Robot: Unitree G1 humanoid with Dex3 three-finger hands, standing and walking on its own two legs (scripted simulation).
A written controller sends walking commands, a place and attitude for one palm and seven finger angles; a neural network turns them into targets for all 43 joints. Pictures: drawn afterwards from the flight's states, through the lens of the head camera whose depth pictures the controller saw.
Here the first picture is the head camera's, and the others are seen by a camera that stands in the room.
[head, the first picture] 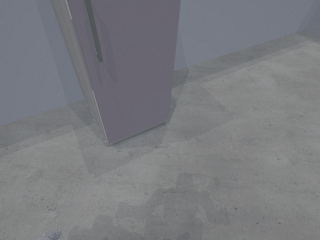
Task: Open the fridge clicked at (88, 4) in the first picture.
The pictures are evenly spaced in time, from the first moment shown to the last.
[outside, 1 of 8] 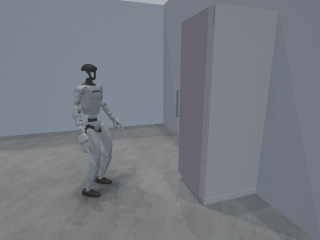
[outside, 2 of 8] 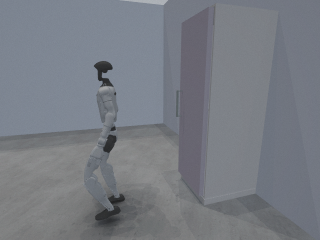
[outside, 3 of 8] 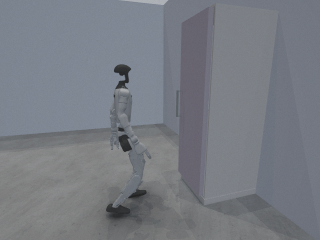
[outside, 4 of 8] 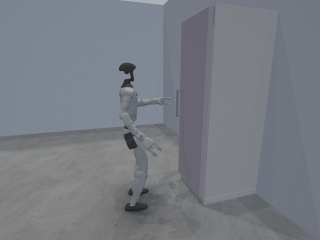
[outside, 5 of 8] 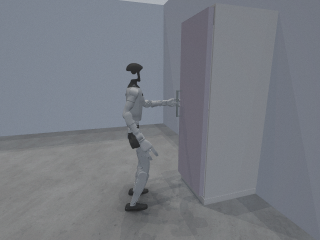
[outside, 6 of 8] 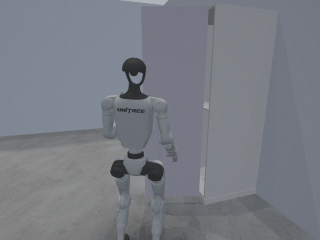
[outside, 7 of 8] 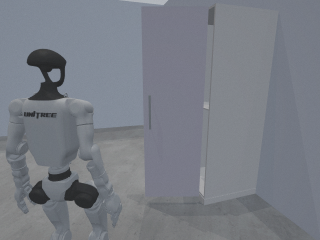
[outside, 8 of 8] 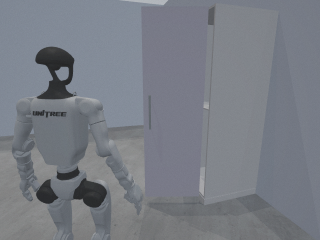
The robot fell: no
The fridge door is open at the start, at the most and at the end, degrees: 0 86 73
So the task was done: yes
